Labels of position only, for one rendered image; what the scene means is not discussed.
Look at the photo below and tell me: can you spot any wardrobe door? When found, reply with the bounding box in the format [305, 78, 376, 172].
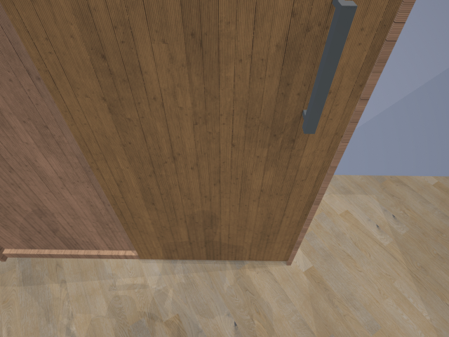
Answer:
[0, 0, 402, 261]
[0, 2, 135, 251]

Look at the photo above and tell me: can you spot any handle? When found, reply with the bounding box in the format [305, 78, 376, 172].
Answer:
[302, 0, 357, 134]

